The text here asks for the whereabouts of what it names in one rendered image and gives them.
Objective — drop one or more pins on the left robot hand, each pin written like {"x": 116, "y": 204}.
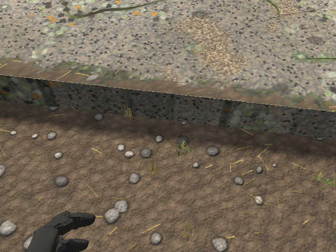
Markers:
{"x": 46, "y": 238}

